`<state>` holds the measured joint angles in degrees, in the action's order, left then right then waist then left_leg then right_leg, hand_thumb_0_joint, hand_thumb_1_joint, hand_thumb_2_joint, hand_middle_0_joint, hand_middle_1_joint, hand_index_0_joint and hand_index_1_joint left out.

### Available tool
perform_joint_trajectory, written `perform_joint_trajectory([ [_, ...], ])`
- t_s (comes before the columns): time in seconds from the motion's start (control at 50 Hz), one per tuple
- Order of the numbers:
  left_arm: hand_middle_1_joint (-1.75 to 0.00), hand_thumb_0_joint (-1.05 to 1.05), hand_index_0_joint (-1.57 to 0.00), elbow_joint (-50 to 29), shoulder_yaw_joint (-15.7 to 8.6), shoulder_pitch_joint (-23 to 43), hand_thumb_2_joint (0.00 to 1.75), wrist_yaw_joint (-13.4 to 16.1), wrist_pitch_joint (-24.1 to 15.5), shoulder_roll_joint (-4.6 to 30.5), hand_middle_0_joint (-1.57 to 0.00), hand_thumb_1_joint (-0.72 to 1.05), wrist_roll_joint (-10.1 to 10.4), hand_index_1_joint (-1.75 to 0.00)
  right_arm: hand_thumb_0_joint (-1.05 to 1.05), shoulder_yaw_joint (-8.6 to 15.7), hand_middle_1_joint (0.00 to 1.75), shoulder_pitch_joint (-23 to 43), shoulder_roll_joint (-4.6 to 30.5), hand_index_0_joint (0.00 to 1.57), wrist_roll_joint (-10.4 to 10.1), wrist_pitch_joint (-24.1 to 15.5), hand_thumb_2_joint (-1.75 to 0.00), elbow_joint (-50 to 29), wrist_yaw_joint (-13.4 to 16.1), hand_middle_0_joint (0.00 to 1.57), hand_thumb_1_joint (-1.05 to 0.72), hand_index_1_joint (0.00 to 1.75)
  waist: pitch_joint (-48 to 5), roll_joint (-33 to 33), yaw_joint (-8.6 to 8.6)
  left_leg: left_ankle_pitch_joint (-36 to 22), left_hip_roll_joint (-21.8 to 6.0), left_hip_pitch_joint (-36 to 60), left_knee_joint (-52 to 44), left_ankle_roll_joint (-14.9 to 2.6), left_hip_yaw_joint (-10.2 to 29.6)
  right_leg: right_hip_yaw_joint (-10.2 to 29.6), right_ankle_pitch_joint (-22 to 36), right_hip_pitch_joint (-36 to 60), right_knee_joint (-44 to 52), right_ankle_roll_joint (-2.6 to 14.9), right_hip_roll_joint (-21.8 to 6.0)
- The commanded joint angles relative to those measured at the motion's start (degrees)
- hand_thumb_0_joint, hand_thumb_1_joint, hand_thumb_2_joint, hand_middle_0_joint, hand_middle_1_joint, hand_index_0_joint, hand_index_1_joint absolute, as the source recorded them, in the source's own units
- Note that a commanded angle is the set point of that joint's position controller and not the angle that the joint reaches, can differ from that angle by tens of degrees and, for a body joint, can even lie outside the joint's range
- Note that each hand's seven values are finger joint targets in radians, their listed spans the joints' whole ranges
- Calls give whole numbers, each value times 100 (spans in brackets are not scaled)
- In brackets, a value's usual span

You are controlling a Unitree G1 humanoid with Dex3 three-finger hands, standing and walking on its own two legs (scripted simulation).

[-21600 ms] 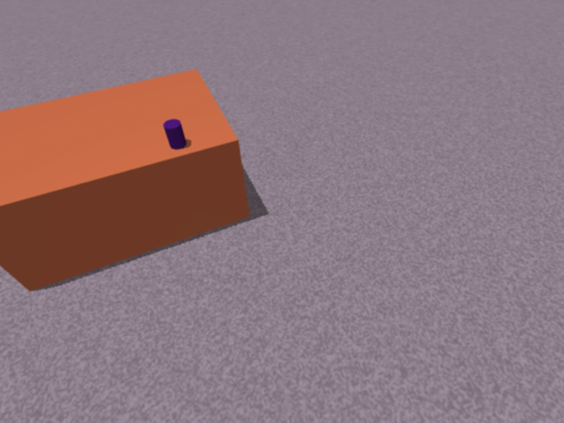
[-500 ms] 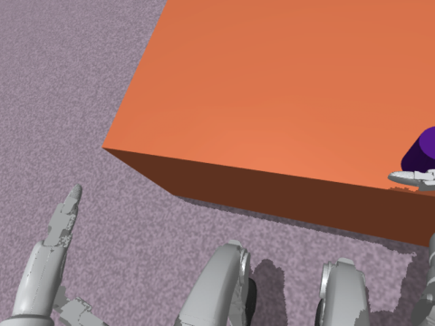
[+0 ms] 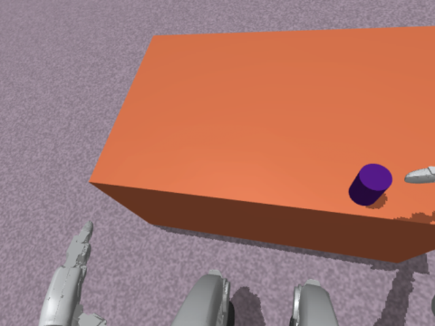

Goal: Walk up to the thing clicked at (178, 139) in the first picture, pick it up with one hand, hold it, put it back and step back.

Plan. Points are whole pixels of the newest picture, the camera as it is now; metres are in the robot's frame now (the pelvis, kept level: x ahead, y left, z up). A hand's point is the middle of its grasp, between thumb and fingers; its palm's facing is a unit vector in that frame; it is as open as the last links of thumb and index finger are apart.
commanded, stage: home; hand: right
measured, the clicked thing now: (368, 185) +0.45 -0.23 -0.15
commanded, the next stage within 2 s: none
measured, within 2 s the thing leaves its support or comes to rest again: neither
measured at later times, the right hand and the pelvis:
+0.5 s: hand out of the picture +0.37 -0.32 +0.05, palm faces +0.31 +0.88 -0.36, open 17.2 cm; pelvis +0.04 -0.01 +0.09, yaw -1 degrees
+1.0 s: hand (384, 311) +0.20 -0.17 +0.02, palm faces +0.15 +0.96 -0.24, open 17.5 cm; pelvis +0.04 +0.01 +0.09, yaw -2 degrees
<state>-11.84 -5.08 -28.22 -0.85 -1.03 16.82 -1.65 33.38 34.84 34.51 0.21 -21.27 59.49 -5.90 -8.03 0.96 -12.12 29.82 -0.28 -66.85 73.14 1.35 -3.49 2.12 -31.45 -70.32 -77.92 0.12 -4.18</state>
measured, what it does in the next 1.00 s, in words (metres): rises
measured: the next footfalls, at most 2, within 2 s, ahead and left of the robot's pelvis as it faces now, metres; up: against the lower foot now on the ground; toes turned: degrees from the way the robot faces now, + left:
none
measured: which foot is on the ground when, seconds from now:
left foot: down 0.00-1.00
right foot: down 0.00-1.00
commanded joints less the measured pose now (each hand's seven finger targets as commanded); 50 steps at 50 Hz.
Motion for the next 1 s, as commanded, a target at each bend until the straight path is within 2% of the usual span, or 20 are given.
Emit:
perform_joint_trajectory([
  [0.0,-4,0,-3,-185,-445,-795,13,50,-28,757,-4,-30,61,-5,0,-196,6,2048,1780,6,197,296,-9,-1269,445,5,41,6,-2520,-1647,365,-1240,252,1446,-1396,-283,64,7,1497,2982,1795,-79,230],
  [0.04,-3,0,-1,-58,-307,-368,16,65,56,843,-3,-20,101,-5,0,232,6,1820,2629,6,314,533,-10,-1070,665,5,39,6,-2594,-1576,621,-1509,262,1777,-1532,-275,13,-16,1908,3159,1904,-80,234],
  [0.06,-3,0,0,-156,-367,-155,19,92,96,927,-1,-12,89,-4,0,219,6,1974,2659,6,338,574,-11,-1294,750,5,35,6,-2880,-1510,612,-1791,258,2082,-1596,-262,10,-32,2200,3319,1914,-75,250],
  [0.08,-11,0,-8,45,-457,-92,27,116,140,971,-9,-4,84,-12,0,3,7,2427,2456,6,301,572,-10,-1856,800,6,43,7,-3187,-1619,643,-1975,249,2314,-1683,-259,59,-71,2358,3575,1940,-65,248],
  [0.14,-18,0,-13,305,92,477,49,191,186,711,-13,18,133,-18,0,-408,6,1661,1689,6,308,821,-8,-394,968,6,50,6,-2200,-917,550,-1861,285,2463,-2026,-224,-26,-54,2192,3249,2271,-45,221],
  [0.22,-21,0,-15,171,711,998,62,236,236,302,-15,41,158,-22,0,-713,6,1697,1460,6,333,917,-9,-395,1052,6,49,6,-2502,-1032,741,-2001,268,3007,-2321,-244,-35,-107,2484,3836,2658,-105,198],
  [0.26,-23,0,-16,586,587,352,67,239,328,465,-16,49,189,-23,0,-705,6,885,1435,6,295,1055,-8,-262,1037,6,51,6,-2147,-984,687,-2236,273,3081,-2445,-244,-91,-118,2831,4101,2829,-127,197],
  [0.36,-25,0,-17,1386,149,141,74,260,477,665,-17,61,367,-25,0,-1300,6,62,818,6,20,1509,-8,-1330,965,6,51,6,-1251,-833,657,-2070,193,3046,-2812,-247,-64,-192,2575,4257,3251,-53,214],
  [0.48,-26,0,-18,1127,492,808,77,320,385,285,-18,66,478,-26,0,-1882,6,-1266,-110,6,-201,1792,-8,-3402,1013,6,51,6,-1561,-763,927,-2371,150,3659,-3029,-260,-123,-216,3012,4894,3545,-101,201],
  [0.5,-26,0,-18,1177,467,881,78,361,395,314,-18,69,478,-26,0,-1780,6,-1236,135,6,-210,1773,-9,-3855,1085,6,50,6,-1560,-907,1020,-2401,129,3790,-3059,-275,-116,-225,3075,4968,3582,-119,208],
  [0.58,-27,0,-18,1405,569,1015,81,492,409,80,-18,74,483,-27,0,-2065,6,-2466,-403,6,-288,1800,-8,-4431,1215,6,52,6,-1239,-852,1156,-2367,89,4166,-3195,-272,-55,-293,2884,4878,3751,-111,229],
  [0.6,-27,0,-18,1530,472,967,81,537,426,155,-18,74,464,-27,0,-1970,6,-2547,-276,6,-287,1794,-8,-4697,1267,6,52,6,-1212,-870,1173,-2432,80,4233,-3210,-271,-41,-306,2949,4888,3758,-109,234],
  [0.64,-27,0,-19,1601,402,949,83,573,431,156,-19,77,442,-28,0,-2208,6,-3364,-705,6,-305,1850,-7,-4849,1259,6,52,6,-1104,-867,1181,-2598,95,4286,-3204,-267,-63,-321,3253,4998,3769,-130,219],
  [0.66,-30,0,-20,3096,293,869,90,636,493,445,-20,85,463,-30,0,-1728,5,-3457,-350,5,-294,1892,-5,-5221,1424,5,55,5,-919,-1148,1163,-2659,136,4282,-3207,-269,-39,-251,3331,5112,3672,-119,172],
  [0.68,-30,0,-20,2868,360,960,90,661,456,307,-20,90,461,-30,0,-2356,5,-3988,-1086,5,-308,1959,-5,-5182,1371,5,55,5,-646,-922,1055,-2602,147,4259,-3255,-260,-71,-266,3315,5079,3741,-121,160],
  [0.74,-30,0,-20,2917,391,1309,90,682,354,155,-20,90,441,-30,0,-2889,5,-4838,-1634,5,-302,2142,-5,-5431,1349,5,56,5,-470,-643,1059,-2553,158,4311,-3299,-236,-100,-315,2961,4795,3759,-72,183],
  [0.82,-30,0,-20,3047,338,1541,90,755,255,199,-20,90,417,-30,0,-3057,6,-5264,-1666,5,-245,2235,-6,-5819,1344,5,54,6,-408,-294,1001,-2439,144,4237,-3325,-164,-64,-326,2610,4717,3667,17,228],
  [0.88,-30,0,-20,3030,338,1665,90,821,147,195,-20,90,413,-30,0,-2907,5,-5101,-1440,5,-222,2274,-3,-6269,1394,5,59,5,-345,-234,1026,-2114,97,4161,-3365,-135,15,-338,2171,4599,3641,64,272],
  [0.92,-30,0,-20,3057,356,1696,90,852,37,172,-20,90,400,-30,0,-3136,5,-5320,-1717,5,-209,2350,-3,-6061,1378,5,58,5,-157,-37,967,-1786,89,4031,-3409,-115,23,-341,1799,4485,3660,95,287],
  [0.98,-30,0,-20,3066,363,1745,90,913,-111,155,-20,90,380,-30,0,-2921,4,-5276,-1527,5,-177,2401,-3,-6229,1421,5,60,4,-245,-31,1049,-1523,24,4087,-3492,-94,111,-372,1558,4448,3616,112,340],
])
